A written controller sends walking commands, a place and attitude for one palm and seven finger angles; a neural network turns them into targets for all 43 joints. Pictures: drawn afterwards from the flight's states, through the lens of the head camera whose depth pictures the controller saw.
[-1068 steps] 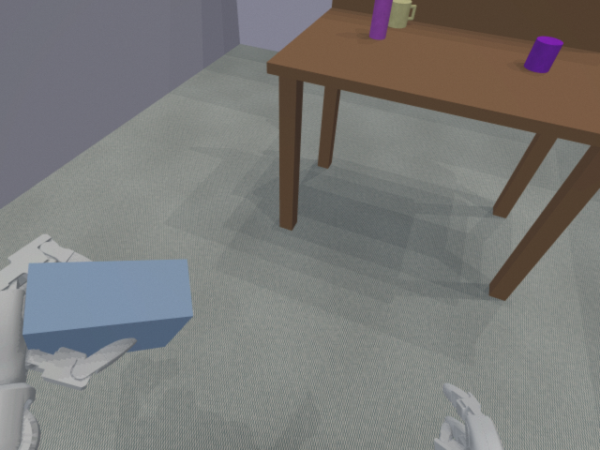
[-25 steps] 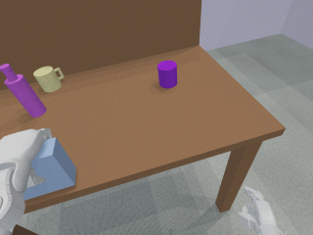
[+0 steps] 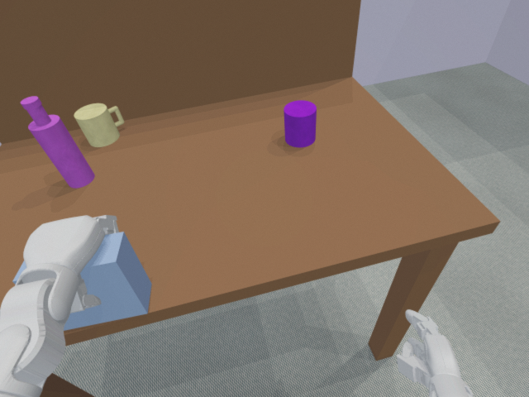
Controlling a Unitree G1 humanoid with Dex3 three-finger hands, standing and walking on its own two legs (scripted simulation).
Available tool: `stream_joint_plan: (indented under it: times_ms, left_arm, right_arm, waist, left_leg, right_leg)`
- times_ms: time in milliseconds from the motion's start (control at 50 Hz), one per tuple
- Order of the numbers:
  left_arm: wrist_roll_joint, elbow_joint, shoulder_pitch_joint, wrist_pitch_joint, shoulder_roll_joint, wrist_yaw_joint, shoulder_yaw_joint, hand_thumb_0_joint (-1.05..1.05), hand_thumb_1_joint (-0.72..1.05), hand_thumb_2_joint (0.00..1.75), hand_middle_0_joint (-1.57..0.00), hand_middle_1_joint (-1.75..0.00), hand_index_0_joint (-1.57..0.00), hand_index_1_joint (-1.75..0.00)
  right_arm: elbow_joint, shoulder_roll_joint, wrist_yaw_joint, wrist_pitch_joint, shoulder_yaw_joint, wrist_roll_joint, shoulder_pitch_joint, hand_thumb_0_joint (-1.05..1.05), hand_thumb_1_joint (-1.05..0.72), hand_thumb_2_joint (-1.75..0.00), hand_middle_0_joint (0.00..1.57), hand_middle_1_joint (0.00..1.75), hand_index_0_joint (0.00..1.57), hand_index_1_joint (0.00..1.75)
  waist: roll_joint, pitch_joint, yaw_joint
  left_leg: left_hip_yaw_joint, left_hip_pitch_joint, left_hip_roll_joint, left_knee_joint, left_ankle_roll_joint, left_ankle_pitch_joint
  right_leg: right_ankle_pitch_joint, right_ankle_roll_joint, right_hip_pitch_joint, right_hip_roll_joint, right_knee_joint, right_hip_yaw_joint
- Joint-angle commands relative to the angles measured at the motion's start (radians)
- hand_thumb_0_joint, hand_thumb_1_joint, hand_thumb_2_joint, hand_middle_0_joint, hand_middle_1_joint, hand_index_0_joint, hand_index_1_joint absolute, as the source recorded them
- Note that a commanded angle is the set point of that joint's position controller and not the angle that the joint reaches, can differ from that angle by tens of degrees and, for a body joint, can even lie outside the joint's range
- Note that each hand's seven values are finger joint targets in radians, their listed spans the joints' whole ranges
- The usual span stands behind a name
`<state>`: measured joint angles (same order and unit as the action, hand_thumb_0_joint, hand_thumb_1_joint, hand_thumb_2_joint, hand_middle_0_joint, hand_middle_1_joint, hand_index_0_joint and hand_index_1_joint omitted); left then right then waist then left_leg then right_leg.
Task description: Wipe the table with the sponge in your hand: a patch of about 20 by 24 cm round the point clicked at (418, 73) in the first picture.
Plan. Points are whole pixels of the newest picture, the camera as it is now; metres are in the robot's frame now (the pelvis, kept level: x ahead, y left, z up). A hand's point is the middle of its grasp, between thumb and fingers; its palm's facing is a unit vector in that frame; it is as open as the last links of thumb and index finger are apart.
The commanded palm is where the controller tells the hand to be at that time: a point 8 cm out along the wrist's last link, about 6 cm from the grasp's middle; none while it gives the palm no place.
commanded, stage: move the sponge above the wiping area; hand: left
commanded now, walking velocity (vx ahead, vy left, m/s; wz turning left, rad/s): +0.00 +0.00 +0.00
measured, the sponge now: (97, 291) +0.22 +0.31 +0.04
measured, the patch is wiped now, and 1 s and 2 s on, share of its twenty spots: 0.00 0.00 0.00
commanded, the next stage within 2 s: none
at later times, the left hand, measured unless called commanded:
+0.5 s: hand (90, 261) +0.23 +0.30 +0.12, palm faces +0.00 -0.04 -1.00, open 9.7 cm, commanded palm +0.22 +0.30 +0.20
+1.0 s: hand (79, 252) +0.23 +0.30 +0.14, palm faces +0.07 +0.00 -1.00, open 9.7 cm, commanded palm +0.21 +0.30 +0.20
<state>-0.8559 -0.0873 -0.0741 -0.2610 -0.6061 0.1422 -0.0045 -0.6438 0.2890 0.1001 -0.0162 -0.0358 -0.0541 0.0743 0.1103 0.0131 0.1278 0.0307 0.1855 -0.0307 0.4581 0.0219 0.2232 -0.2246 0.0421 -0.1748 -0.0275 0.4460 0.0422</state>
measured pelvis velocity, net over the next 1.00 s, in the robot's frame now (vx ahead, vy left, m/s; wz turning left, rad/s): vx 0.01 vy -0.01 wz -0.01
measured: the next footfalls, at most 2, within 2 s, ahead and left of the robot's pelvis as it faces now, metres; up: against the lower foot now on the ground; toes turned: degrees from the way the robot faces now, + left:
none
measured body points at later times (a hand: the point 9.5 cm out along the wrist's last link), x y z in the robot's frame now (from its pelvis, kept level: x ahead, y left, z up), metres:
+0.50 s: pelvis +0.00 +0.00 +0.00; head -0.01 -0.03 +0.45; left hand +0.23 +0.29 +0.17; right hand +0.25 -0.19 -0.08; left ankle +0.02 +0.11 -0.74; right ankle +0.01 -0.09 -0.74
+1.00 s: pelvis +0.01 -0.01 +0.00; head -0.01 -0.05 +0.45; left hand +0.23 +0.30 +0.19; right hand +0.24 -0.22 -0.08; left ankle +0.02 +0.11 -0.74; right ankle +0.01 -0.09 -0.74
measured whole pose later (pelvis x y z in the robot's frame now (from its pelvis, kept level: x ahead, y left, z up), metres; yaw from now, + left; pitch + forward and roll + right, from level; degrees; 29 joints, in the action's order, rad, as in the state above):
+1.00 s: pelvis +0.01 -0.01 +0.00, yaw -1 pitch -4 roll +0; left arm -0.84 -0.17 -0.13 -0.20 -0.64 0.05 -0.08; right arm -0.66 0.27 0.08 0.00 -0.03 -0.04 0.09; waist 0.10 0.01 0.14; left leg 0.03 0.15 0.00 0.45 0.00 0.24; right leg -0.22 0.06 -0.14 -0.05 0.42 0.04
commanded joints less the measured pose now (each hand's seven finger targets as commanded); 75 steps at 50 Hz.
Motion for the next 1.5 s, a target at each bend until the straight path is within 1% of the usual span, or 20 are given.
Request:
stream_joint_plan:
  times_ms: [0, 100, 220, 340, 420, 440, 520, 640, 740, 800, 820, 920, 1080, 1140, 1240, 1280, 1320, 1340, 1400, 1480]
  left_arm:
    - [-0.048, -0.291, 0.359, 0.11, -0.326, -0.14, -0.25, 0.0, 0.1, 1.3, -1.2, -1.6, -1.2, -1.6]
    - [-0.018, -0.111, 0.328, -0.03, -0.27, -0.19, -0.243, 0.0, 0.1, 1.3, -1.2, -1.6, -1.2, -1.6]
    - [0.004, -0.168, 0.152, -0.173, -0.168, -0.083, -0.123, 0.0, 0.1, 1.3, -1.2, -1.6, -1.2, -1.6]
    - [-0.047, -0.317, 0.3, -0.077, -0.257, -0.032, -0.141, 0.0, 0.1, 1.3, -1.2, -1.6, -1.2, -1.6]
    - [-0.066, -0.427, 0.347, 0.038, -0.341, -0.116, -0.248, 0.0, 0.1, 1.3, -1.2, -1.6, -1.2, -1.6]
    - [-0.062, -0.377, 0.35, 0.043, -0.288, -0.14, -0.219, 0.0, 0.1, 1.3, -1.2, -1.6, -1.2, -1.6]
    - [-0.028, -0.212, 0.298, -0.027, -0.281, -0.172, -0.254, 0.0, 0.1, 1.3, -1.2, -1.6, -1.2, -1.6]
    - [0.002, -0.134, 0.184, -0.161, -0.196, -0.083, -0.135, 0.0, 0.1, 1.3, -1.2, -1.6, -1.2, -1.6]
    - [-0.015, -0.237, 0.198, -0.1, -0.257, -0.009, -0.153, 0.0, 0.1, 1.3, -1.2, -1.6, -1.2, -1.6]
    - [-0.026, -0.311, 0.239, 0.013, -0.328, -0.039, -0.231, 0.0, 0.1, 1.3, -1.2, -1.6, -1.2, -1.6]
    - [-0.028, -0.365, 0.253, 0.038, -0.384, -0.063, -0.289, 0.0, 0.1, 1.3, -1.2, -1.6, -1.2, -1.6]
    - [-0.016, -0.277, 0.233, 0.051, -0.377, -0.163, -0.356, 0.0, 0.1, 1.3, -1.2, -1.6, -1.2, -1.6]
    - [0.041, -0.096, 0.187, -0.099, -0.237, -0.072, -0.161, 0.0, 0.1, 1.3, -1.2, -1.6, -1.2, -1.6]
    - [0.014, -0.15, 0.275, -0.067, -0.231, -0.024, -0.108, 0.0, 0.1, 1.3, -1.2, -1.6, -1.2, -1.6]
    - [-0.028, -0.342, 0.328, 0.096, -0.356, -0.072, -0.246, 0.0, 0.1, 1.3, -1.2, -1.6, -1.2, -1.6]
    - [-0.026, -0.293, 0.251, 0.117, -0.381, -0.122, -0.322, 0.0, 0.1, 1.3, -1.2, -1.6, -1.2, -1.6]
    - [-0.02, -0.247, 0.231, 0.086, -0.439, -0.174, -0.416, 0.0, 0.1, 1.3, -1.2, -1.6, -1.2, -1.6]
    - [-0.007, -0.209, 0.242, 0.056, -0.364, -0.195, -0.363, 0.0, 0.1, 1.3, -1.2, -1.6, -1.2, -1.6]
    - [0.037, -0.113, 0.196, -0.05, -0.326, -0.214, -0.328, 0.0, 0.1, 1.3, -1.2, -1.6, -1.2, -1.6]
    - [0.055, -0.122, 0.093, -0.155, -0.263, -0.118, -0.231, 0.0, 0.1, 1.3, -1.2, -1.6, -1.2, -1.6]
  right_arm:
    - [0.145, 0.065, 0.013, -0.076, 0.035, 0.021, -0.154, 0.0, -0.9, -0.9, 0.2, 0.3, 0.2, 0.3]
    - [0.115, 0.08, -0.018, -0.031, 0.038, 0.004, -0.205, 0.0, -0.9, -0.9, 0.2, 0.3, 0.2, 0.3]
    - [0.176, 0.079, -0.048, -0.017, 0.014, -0.009, -0.292, 0.0, -0.9, -0.9, 0.2, 0.3, 0.2, 0.3]
    - [0.189, 0.075, -0.022, -0.031, 0.006, 0.006, -0.237, 0.0, -0.9, -0.9, 0.2, 0.3, 0.2, 0.3]
    - [0.18, 0.057, -0.01, -0.06, 0.01, 0.019, -0.229, 0.0, -0.9, -0.9, 0.2, 0.3, 0.2, 0.3]
    - [0.163, 0.049, -0.006, -0.061, 0.016, 0.024, -0.191, 0.0, -0.9, -0.9, 0.2, 0.3, 0.2, 0.3]
    - [0.13, 0.068, -0.025, -0.04, 0.023, 0.006, -0.226, 0.0, -0.9, -0.9, 0.2, 0.3, 0.2, 0.3]
    - [0.155, 0.095, -0.037, -0.016, 0.021, -0.002, -0.253, 0.0, -0.9, -0.9, 0.2, 0.3, 0.2, 0.3]
    - [0.189, 0.085, -0.028, -0.023, 0.011, 0.002, -0.236, 0.0, -0.9, -0.9, 0.2, 0.3, 0.2, 0.3]
    - [0.183, 0.074, -0.012, -0.039, 0.014, 0.013, -0.196, 0.0, -0.9, -0.9, 0.2, 0.3, 0.2, 0.3]
    - [0.192, 0.068, -0.009, -0.055, 0.011, 0.014, -0.227, 0.0, -0.9, -0.9, 0.2, 0.3, 0.2, 0.3]
    - [0.149, 0.07, -0.015, -0.051, 0.032, 0.014, -0.195, 0.0, -0.9, -0.9, 0.2, 0.3, 0.2, 0.3]
    - [0.151, 0.107, -0.014, -0.025, 0.033, -0.009, -0.216, 0.0, -0.9, -0.9, 0.2, 0.3, 0.2, 0.3]
    - [0.171, 0.097, 0.0, -0.045, 0.022, -0.011, -0.222, 0.0, -0.9, -0.9, 0.2, 0.3, 0.2, 0.3]
    - [0.189, 0.063, 0.017, -0.084, 0.021, 0.021, -0.187, 0.0, -0.9, -0.9, 0.2, 0.3, 0.2, 0.3]
    - [0.158, 0.071, 0.011, -0.075, 0.034, 0.029, -0.15, 0.0, -0.9, -0.9, 0.2, 0.3, 0.2, 0.3]
    - [0.142, 0.075, -0.004, -0.062, 0.04, 0.022, -0.18, 0.0, -0.9, -0.9, 0.2, 0.3, 0.2, 0.3]
    - [0.136, 0.071, -0.01, -0.045, 0.045, 0.019, -0.169, 0.0, -0.9, -0.9, 0.2, 0.3, 0.2, 0.3]
    - [0.126, 0.089, -0.029, -0.011, 0.049, -0.001, -0.204, 0.0, -0.9, -0.9, 0.2, 0.3, 0.2, 0.3]
    - [0.16, 0.109, -0.036, 0.004, 0.036, -0.01, -0.247, 0.0, -0.9, -0.9, 0.2, 0.3, 0.2, 0.3]
  waist:
    - [0.056, -0.247, -0.004]
    - [-0.008, -0.162, 0.013]
    - [-0.043, -0.183, 0.015]
    - [-0.104, -0.213, -0.019]
    - [0.067, -0.251, 0.013]
    - [0.058, -0.247, 0.004]
    - [0.054, -0.156, 0.015]
    - [-0.057, -0.174, 0.007]
    - [-0.134, -0.215, -0.011]
    - [-0.072, -0.232, -0.001]
    - [-0.017, -0.235, 0.011]
    - [0.084, -0.172, 0.019]
    - [-0.087, -0.097, -0.025]
    - [-0.087, -0.142, -0.041]
    - [-0.037, -0.308, 0.002]
    - [-0.005, -0.271, 0.016]
    - [0.03, -0.218, 0.038]
    - [0.011, -0.197, 0.03]
    - [-0.011, -0.131, 0.034]
    - [-0.058, -0.141, 0.016]
  left_leg:
    - [0.049, -0.119, 0.002, -0.068, 0.019, -0.183]
    - [0.03, -0.034, 0.009, -0.103, -0.006, -0.165]
    - [0.029, -0.023, 0.005, -0.096, 0.002, -0.208]
    - [0.033, -0.067, 0.006, -0.077, 0.033, -0.152]
    - [0.068, -0.116, 0.005, -0.086, 0.025, -0.186]
    - [0.052, -0.115, 0.004, -0.082, 0.019, -0.207]
    - [0.051, -0.071, 0.001, -0.1, -0.002, -0.189]
    - [0.018, -0.017, -0.002, -0.088, 0.007, -0.189]
    - [0.017, -0.044, -0.005, -0.054, 0.034, -0.177]
    - [0.023, -0.087, -0.01, -0.049, 0.037, -0.197]
    - [0.033, -0.099, -0.013, -0.043, 0.035, -0.188]
    - [0.032, -0.081, -0.016, -0.041, 0.011, -0.214]
    - [0.008, 0.011, -0.008, -0.061, 0.02, -0.102]
    - [0.011, -0.02, -0.009, -0.049, 0.03, -0.074]
    - [0.019, -0.115, -0.019, -0.029, 0.038, -0.18]
    - [0.024, -0.102, -0.016, -0.035, 0.027, -0.225]
    - [0.036, -0.069, -0.017, -0.039, 0.012, -0.22]
    - [0.018, -0.045, -0.008, -0.045, 0.006, -0.223]
    - [0.011, -0.003, -0.002, -0.063, -0.007, -0.189]
    - [0.003, 0.013, -0.007, -0.06, 0.01, -0.184]
  right_leg:
    - [0.086, 0.033, 0.041, -0.004, -0.082, -0.079]
    - [0.077, 0.032, 0.05, 0.007, -0.099, -0.071]
    - [0.153, 0.029, 0.094, 0.008, -0.069, -0.076]
    - [0.077, 0.014, 0.056, 0.005, -0.075, -0.054]
    - [0.094, 0.042, 0.081, -0.024, -0.076, -0.108]
    - [0.102, 0.04, 0.078, -0.013, -0.077, -0.075]
    - [0.09, 0.05, 0.061, -0.012, -0.107, -0.105]
    - [0.152, 0.027, 0.105, 0.016, -0.083, -0.073]
    - [0.142, 0.007, 0.09, 0.017, -0.074, -0.071]
    - [0.134, 0.011, 0.08, 0.01, -0.081, -0.07]
    - [0.118, 0.029, 0.079, -0.002, -0.09, -0.128]
    - [0.133, 0.051, 0.07, -0.004, -0.109, -0.155]
    - [0.069, 0.004, 0.033, 0.023, -0.109, -0.09]
    - [0.021, 0.003, 0.02, 0.026, -0.109, -0.095]
    - [0.105, 0.02, 0.101, 0.019, -0.079, -0.097]
    - [0.159, 0.03, 0.099, 0.01, -0.08, -0.101]
    - [0.157, 0.053, 0.104, -0.001, -0.091, -0.168]
    - [0.167, 0.048, 0.111, 0.011, -0.086, -0.141]
    - [0.131, 0.037, 0.095, 0.013, -0.097, -0.145]
    - [0.161, 0.014, 0.098, 0.021, -0.08, -0.097]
